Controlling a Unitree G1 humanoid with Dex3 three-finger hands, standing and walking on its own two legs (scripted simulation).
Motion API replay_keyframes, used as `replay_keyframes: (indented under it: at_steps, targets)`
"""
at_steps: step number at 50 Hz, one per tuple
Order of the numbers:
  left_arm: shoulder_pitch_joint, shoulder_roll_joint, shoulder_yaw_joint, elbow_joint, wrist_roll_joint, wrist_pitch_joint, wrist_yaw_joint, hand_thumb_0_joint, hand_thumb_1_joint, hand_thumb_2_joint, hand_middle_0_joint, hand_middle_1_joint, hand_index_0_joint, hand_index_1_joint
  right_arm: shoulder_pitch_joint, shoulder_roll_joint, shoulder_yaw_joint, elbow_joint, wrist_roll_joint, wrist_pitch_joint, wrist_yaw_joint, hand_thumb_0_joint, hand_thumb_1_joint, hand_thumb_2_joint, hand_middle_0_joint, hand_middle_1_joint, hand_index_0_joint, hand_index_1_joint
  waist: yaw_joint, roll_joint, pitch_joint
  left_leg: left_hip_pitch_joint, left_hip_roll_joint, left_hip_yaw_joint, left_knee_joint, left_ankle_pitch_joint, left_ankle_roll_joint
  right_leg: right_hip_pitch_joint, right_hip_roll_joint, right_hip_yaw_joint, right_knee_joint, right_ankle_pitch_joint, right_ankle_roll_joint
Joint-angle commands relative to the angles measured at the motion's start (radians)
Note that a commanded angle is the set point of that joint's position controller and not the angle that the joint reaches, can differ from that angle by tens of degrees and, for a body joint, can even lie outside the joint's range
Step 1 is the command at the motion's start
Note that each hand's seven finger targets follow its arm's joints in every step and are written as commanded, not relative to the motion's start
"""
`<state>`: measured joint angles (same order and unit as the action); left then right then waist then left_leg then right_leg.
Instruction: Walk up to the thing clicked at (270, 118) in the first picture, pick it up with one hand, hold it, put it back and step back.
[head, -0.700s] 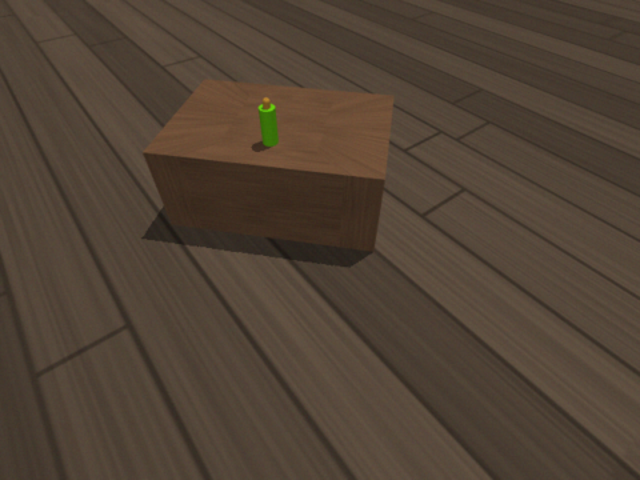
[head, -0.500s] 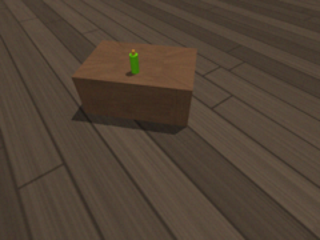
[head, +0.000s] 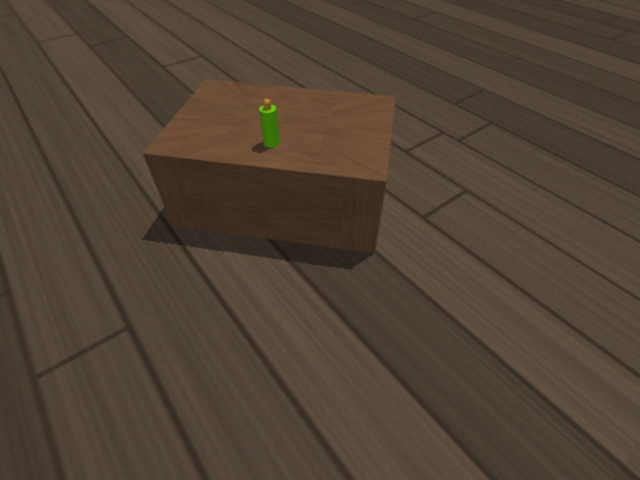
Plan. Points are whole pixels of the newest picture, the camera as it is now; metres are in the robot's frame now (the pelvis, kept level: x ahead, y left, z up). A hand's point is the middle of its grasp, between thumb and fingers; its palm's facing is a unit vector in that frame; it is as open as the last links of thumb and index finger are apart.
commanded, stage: stand
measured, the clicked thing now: (269, 122) +1.38 +0.19 -0.30
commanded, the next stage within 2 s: walk up in 0.42 s
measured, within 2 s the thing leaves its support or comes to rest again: neither
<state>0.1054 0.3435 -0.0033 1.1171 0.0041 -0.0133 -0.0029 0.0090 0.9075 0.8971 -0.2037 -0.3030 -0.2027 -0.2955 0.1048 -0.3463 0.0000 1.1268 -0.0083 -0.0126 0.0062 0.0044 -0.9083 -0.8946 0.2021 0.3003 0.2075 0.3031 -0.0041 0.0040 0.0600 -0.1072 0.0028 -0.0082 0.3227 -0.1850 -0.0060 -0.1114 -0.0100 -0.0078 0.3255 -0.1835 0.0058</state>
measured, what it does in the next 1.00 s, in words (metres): walks ahead: left foot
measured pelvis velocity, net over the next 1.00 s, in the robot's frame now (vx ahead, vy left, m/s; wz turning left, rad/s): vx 0.15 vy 0.14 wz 0.11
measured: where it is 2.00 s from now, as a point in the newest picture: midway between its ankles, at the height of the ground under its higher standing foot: (250, 385)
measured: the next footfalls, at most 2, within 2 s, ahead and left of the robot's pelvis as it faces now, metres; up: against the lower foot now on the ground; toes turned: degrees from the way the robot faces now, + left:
left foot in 0.76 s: +0.19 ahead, +0.24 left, +0.00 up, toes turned +10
right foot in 1.22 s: +0.43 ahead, +0.05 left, +0.00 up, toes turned +3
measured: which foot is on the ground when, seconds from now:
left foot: down 0.00-0.46, up 0.48-0.74, down 0.76-1.00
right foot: down 0.00-0.78, up 0.80-1.00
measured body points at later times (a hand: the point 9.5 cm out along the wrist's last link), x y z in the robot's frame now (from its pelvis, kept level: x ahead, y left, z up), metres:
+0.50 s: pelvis +0.01 +0.00 +0.00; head +0.02 +0.00 +0.45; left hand +0.08 +0.31 -0.13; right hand +0.08 -0.30 -0.13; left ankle -0.01 +0.12 -0.74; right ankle +0.00 -0.12 -0.75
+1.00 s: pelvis +0.15 +0.14 -0.01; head +0.17 +0.15 +0.44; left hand +0.21 +0.47 -0.13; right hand +0.20 -0.18 -0.12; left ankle +0.15 +0.24 -0.75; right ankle +0.19 +0.00 -0.69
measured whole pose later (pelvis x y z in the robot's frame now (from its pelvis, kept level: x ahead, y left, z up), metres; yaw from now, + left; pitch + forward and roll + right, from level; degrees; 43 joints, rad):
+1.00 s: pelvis +0.15 +0.14 -0.01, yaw +6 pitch -3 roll +1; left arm 0.22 0.44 0.05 0.95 -0.01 -0.05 -0.05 0.01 0.91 0.90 -0.20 -0.30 -0.20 -0.30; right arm 0.34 -0.37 -0.07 0.92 -0.02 -0.05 0.07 0.00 -0.91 -0.89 0.20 0.30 0.21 0.30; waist -0.05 -0.05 0.07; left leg -0.18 -0.02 0.07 0.50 -0.27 0.04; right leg -0.48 -0.06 0.01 1.03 -0.32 -0.03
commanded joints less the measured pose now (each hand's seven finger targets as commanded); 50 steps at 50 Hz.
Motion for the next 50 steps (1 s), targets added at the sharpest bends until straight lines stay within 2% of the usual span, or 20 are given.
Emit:
replay_keyframes:
  at_steps: [1, 20, 21, 22, 23, 24, 25, 28, 33, 34, 37, 38, 39, 40, 41, 42, 44, 45, 46, 50]
  targets:
    - [-0.040, 0.210, 0.037, -0.058, 0.003, -0.020, 0.013, 0.000, 0.900, 0.900, -0.200, -0.300, -0.200, -0.300, -0.031, -0.205, -0.036, -0.061, 0.001, -0.022, -0.016, 0.000, -0.900, -0.900, 0.200, 0.300, 0.200, 0.300, 0.003, -0.002, -0.101, 0.012, 0.124, -0.086, -0.041, 0.179, 0.023, 0.027, -0.120, 0.088, -0.033, 0.167, -0.034]
    - [-0.021, 0.212, 0.038, -0.054, 0.004, -0.021, 0.013, 0.000, 0.900, 0.900, -0.200, -0.300, -0.200, -0.300, -0.024, -0.208, -0.037, -0.060, 0.001, -0.018, -0.016, 0.000, -0.900, -0.900, 0.200, 0.300, 0.200, 0.300, 0.006, -0.009, -0.080, 0.006, 0.122, -0.086, -0.051, 0.133, 0.028, 0.017, -0.122, 0.093, -0.057, 0.137, -0.029]
    - [0.078, 0.336, 0.114, -0.089, 0.011, -0.043, -0.002, 0.000, 0.900, 0.900, -0.200, -0.300, -0.200, -0.300, 0.011, -0.295, -0.100, -0.135, -0.024, -0.016, 0.020, 0.000, -0.900, -0.900, 0.200, 0.300, 0.200, 0.300, 0.036, 0.026, -0.153, -0.103, 0.058, -0.094, 0.069, -0.334, 0.087, 0.135, -0.084, 0.084, 0.021, -0.310, -0.076]
    - [0.146, 0.352, 0.126, -0.065, 0.023, -0.049, -0.005, 0.000, 0.900, 0.900, -0.200, -0.300, -0.200, -0.300, -0.025, -0.275, -0.102, -0.149, -0.032, -0.009, 0.034, 0.000, -0.900, -0.900, 0.200, 0.300, 0.200, 0.300, 0.075, -0.003, -0.093, -0.310, 0.040, -0.077, 0.148, -0.457, 0.085, 0.184, -0.154, 0.188, -0.009, -0.495, -0.117]
    - [0.157, 0.380, 0.145, -0.066, 0.031, -0.054, -0.001, 0.000, 0.900, 0.900, -0.200, -0.300, -0.200, -0.300, -0.062, -0.254, -0.099, -0.176, -0.039, 0.000, 0.043, 0.000, -0.900, -0.900, 0.200, 0.300, 0.200, 0.300, 0.089, -0.117, -0.021, -0.453, 0.000, 0.006, 0.388, -0.347, 0.055, 0.179, -0.285, 0.342, -0.142, -0.620, -0.171]
    - [0.153, 0.403, 0.158, -0.099, 0.036, -0.062, 0.004, 0.000, 0.900, 0.900, -0.200, -0.300, -0.200, -0.300, -0.089, -0.250, -0.097, -0.210, -0.050, 0.005, 0.052, 0.000, -0.900, -0.900, 0.200, 0.300, 0.200, 0.300, 0.101, -0.119, 0.012, -0.553, 0.039, -0.045, 0.536, -0.305, 0.044, 0.152, -0.410, 0.461, -0.210, -0.657, -0.242]
    - [0.128, 0.384, 0.157, -0.123, 0.032, -0.071, 0.007, 0.000, 0.900, 0.900, -0.200, -0.300, -0.200, -0.300, -0.076, -0.249, -0.104, -0.218, -0.049, 0.002, 0.058, 0.000, -0.900, -0.900, 0.200, 0.300, 0.200, 0.300, 0.087, -0.083, 0.037, -0.588, 0.073, -0.090, 0.563, -0.260, 0.037, 0.142, -0.427, 0.459, -0.210, -0.590, -0.261]
    - [0.059, 0.353, 0.152, -0.164, 0.032, -0.081, 0.005, 0.000, 0.900, 0.900, -0.200, -0.300, -0.200, -0.300, -0.004, -0.266, -0.129, -0.226, -0.040, -0.006, 0.079, 0.000, -0.900, -0.900, 0.200, 0.300, 0.200, 0.300, 0.032, -0.073, 0.032, -0.552, 0.121, -0.116, 0.569, -0.215, 0.015, 0.117, -0.359, 0.316, -0.193, -0.436, -0.238]
    - [0.008, 0.377, 0.155, -0.224, 0.037, -0.089, -0.011, 0.000, 0.900, 0.900, -0.200, -0.300, -0.200, -0.300, 0.047, -0.244, -0.143, -0.253, -0.032, -0.004, 0.105, 0.000, -0.900, -0.900, 0.200, 0.300, 0.200, 0.300, -0.002, -0.203, 0.057, -0.322, 0.137, -0.035, 0.383, -0.127, -0.001, -0.083, -0.279, 0.082, -0.141, -0.303, -0.187]
    - [0.003, 0.376, 0.153, -0.231, 0.035, -0.088, -0.015, 0.000, 0.900, 0.900, -0.200, -0.300, -0.200, -0.300, 0.060, -0.252, -0.150, -0.250, -0.029, -0.006, 0.107, 0.000, -0.900, -0.900, 0.200, 0.300, 0.200, 0.300, -0.006, -0.197, 0.060, -0.248, 0.124, -0.004, 0.356, -0.101, -0.002, -0.148, -0.256, 0.044, -0.120, -0.306, -0.173]
    - [-0.004, 0.349, 0.142, -0.233, 0.032, -0.073, -0.020, 0.000, 0.900, 0.900, -0.200, -0.300, -0.200, -0.300, 0.227, -0.261, -0.173, -0.193, -0.026, -0.013, 0.096, 0.000, -0.900, -0.900, 0.200, 0.300, 0.200, 0.300, -0.094, -0.069, 0.001, 0.036, 0.041, 0.124, 0.265, 0.001, -0.003, -0.287, -0.198, -0.056, 0.132, -0.288, -0.138]
    - [0.035, 0.303, 0.128, -0.234, 0.043, -0.066, -0.021, 0.000, 0.900, 0.900, -0.200, -0.300, -0.200, -0.300, 0.355, -0.308, -0.194, -0.151, -0.026, -0.017, 0.083, 0.000, -0.900, -0.900, 0.200, 0.300, 0.200, 0.300, -0.146, 0.086, -0.079, 0.198, 0.017, 0.092, 0.290, -0.080, 0.020, -0.357, -0.165, -0.080, 0.386, -0.223, -0.116]
    - [0.099, 0.227, 0.105, -0.235, 0.031, -0.060, -0.025, 0.000, 0.900, 0.900, -0.200, -0.300, -0.200, -0.300, 0.461, -0.373, -0.209, -0.138, -0.036, -0.021, 0.065, 0.000, -0.900, -0.900, 0.200, 0.300, 0.200, 0.300, -0.186, 0.314, -0.088, 0.259, 0.098, -0.111, 0.125, -0.353, 0.080, -0.488, -0.055, -0.124, 0.724, -0.303, -0.086]
    - [0.120, 0.188, 0.087, -0.257, 0.010, -0.058, -0.023, 0.000, 0.900, 0.900, -0.200, -0.300, -0.200, -0.300, 0.421, -0.443, -0.207, -0.184, -0.041, -0.035, 0.058, 0.000, -0.900, -0.900, 0.200, 0.300, 0.200, 0.300, -0.158, 0.429, -0.061, 0.176, 0.301, -0.618, -0.111, -0.644, 0.155, -0.637, 0.071, 0.006, 0.912, -0.429, -0.060]
    - [0.109, 0.286, 0.103, -0.258, 0.010, -0.054, -0.011, 0.000, 0.900, 0.900, -0.200, -0.300, -0.200, -0.300, 0.291, -0.484, -0.209, -0.235, -0.007, -0.037, 0.061, 0.000, -0.900, -0.900, 0.200, 0.300, 0.200, 0.300, -0.105, 0.299, -0.042, 0.045, 0.397, -0.795, -0.223, -0.735, 0.242, -0.563, 0.011, 0.084, 0.949, -0.398, -0.079]
    - [0.095, 0.324, 0.099, -0.251, 0.010, -0.054, -0.006, 0.000, 0.900, 0.900, -0.200, -0.300, -0.200, -0.300, 0.224, -0.468, -0.203, -0.260, -0.002, -0.034, 0.055, 0.000, -0.900, -0.900, 0.200, 0.300, 0.200, 0.300, -0.066, 0.222, 0.008, -0.031, 0.409, -0.770, -0.228, -0.727, 0.251, -0.560, -0.035, 0.117, 0.968, -0.344, -0.081]
    - [0.159, 0.338, 0.107, -0.206, -0.013, -0.053, -0.014, 0.000, 0.900, 0.900, -0.200, -0.300, -0.200, -0.300, 0.149, -0.365, -0.167, -0.295, -0.009, -0.051, 0.040, 0.000, -0.900, -0.900, 0.200, 0.300, 0.200, 0.300, -0.004, 0.107, 0.025, -0.065, 0.285, -0.421, -0.105, -0.438, 0.177, -0.512, -0.089, 0.133, 0.872, -0.187, -0.073]
    - [0.188, 0.334, 0.109, -0.189, -0.018, -0.051, -0.021, 0.000, 0.900, 0.900, -0.200, -0.300, -0.200, -0.300, 0.164, -0.337, -0.156, -0.292, -0.006, -0.060, 0.038, 0.000, -0.900, -0.900, 0.200, 0.300, 0.200, 0.300, 0.000, 0.125, 0.022, -0.076, 0.246, -0.328, -0.099, -0.343, 0.160, -0.474, -0.099, 0.109, 0.809, -0.149, -0.066]
    - [0.193, 0.328, 0.110, -0.187, -0.017, -0.047, -0.025, 0.000, 0.900, 0.900, -0.200, -0.300, -0.200, -0.300, 0.195, -0.321, -0.150, -0.285, 0.000, -0.067, 0.036, 0.000, -0.900, -0.900, 0.200, 0.300, 0.200, 0.300, -0.001, 0.116, 0.013, -0.078, 0.224, -0.282, -0.106, -0.254, 0.144, -0.444, -0.093, 0.093, 0.768, -0.111, -0.053]
    - [0.121, 0.283, 0.102, -0.243, -0.002, -0.048, -0.040, 0.000, 0.900, 0.900, -0.200, -0.300, -0.200, -0.300, 0.248, -0.309, -0.144, -0.306, -0.003, -0.079, 0.034, 0.000, -0.900, -0.900, 0.200, 0.300, 0.200, 0.300, -0.020, 0.097, 0.037, -0.022, 0.240, -0.195, -0.107, -0.032, 0.221, -0.453, -0.099, 0.033, 0.562, -0.101, -0.010]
